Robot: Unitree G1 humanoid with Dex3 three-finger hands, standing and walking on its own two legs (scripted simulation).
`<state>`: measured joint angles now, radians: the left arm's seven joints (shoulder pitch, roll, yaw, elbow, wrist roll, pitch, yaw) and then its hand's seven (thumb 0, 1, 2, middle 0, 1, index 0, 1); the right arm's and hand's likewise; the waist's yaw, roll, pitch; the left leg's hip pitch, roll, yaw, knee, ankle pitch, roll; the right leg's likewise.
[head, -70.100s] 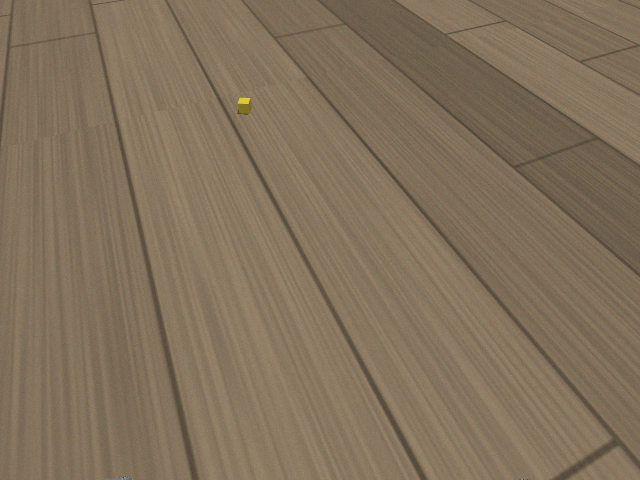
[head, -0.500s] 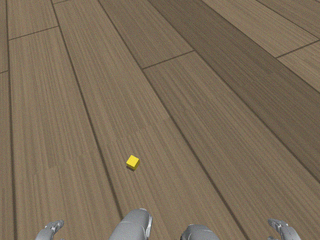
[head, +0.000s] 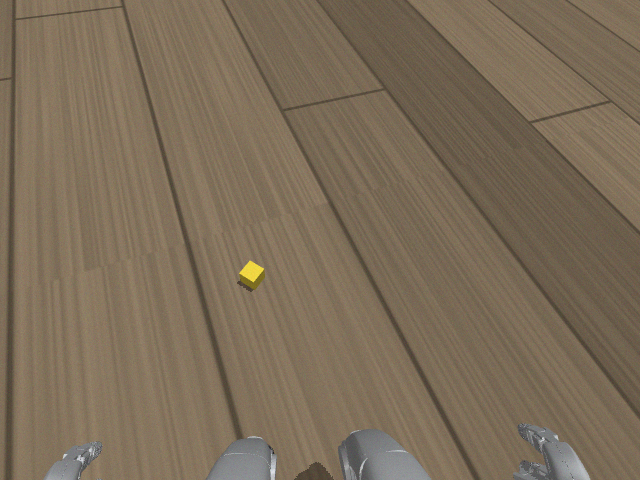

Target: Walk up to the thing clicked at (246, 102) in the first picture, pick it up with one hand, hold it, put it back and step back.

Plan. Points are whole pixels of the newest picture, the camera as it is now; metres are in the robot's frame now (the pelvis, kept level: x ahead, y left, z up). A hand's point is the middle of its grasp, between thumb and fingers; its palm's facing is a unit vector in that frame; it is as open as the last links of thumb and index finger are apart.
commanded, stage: step back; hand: left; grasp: from above
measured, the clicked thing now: (252, 275) +0.72 +0.20 -0.74
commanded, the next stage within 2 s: stand in 1.94 s
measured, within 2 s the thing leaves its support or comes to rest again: neither
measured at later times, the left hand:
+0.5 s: hand out of the picture -0.06 +0.26 -0.14, palm faces +0.06 -0.89 -0.45, open 7.4 cm
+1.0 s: hand out of the picture -0.27 +0.22 -0.14, palm faces +0.06 -0.90 -0.43, open 7.4 cm
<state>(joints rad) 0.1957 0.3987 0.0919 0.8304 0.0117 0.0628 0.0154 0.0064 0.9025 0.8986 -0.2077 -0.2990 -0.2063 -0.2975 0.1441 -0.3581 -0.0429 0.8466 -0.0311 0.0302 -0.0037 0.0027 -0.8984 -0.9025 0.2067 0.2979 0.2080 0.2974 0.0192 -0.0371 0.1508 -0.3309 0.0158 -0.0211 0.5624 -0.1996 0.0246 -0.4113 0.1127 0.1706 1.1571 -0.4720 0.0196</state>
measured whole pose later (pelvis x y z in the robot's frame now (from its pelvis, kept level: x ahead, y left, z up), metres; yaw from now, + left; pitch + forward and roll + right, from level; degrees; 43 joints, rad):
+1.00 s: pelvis -0.30 -0.05 +0.00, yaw +2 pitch -2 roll +0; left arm 0.25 0.35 0.06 0.96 0.04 -0.02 0.01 0.01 0.90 0.90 -0.21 -0.30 -0.21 -0.30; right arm 0.19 -0.40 -0.06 0.93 -0.02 0.06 0.02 0.00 -0.90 -0.90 0.20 0.30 0.20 0.30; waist 0.04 0.05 0.07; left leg -0.39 -0.05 -0.14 0.92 -0.42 -0.01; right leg -0.22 0.01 0.02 0.58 -0.32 -0.02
